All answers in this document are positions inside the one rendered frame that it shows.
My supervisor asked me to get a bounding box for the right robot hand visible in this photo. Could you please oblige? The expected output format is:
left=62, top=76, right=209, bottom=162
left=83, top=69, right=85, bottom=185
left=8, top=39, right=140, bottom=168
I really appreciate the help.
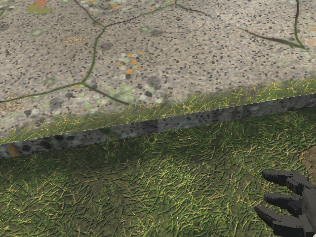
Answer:
left=255, top=169, right=316, bottom=237

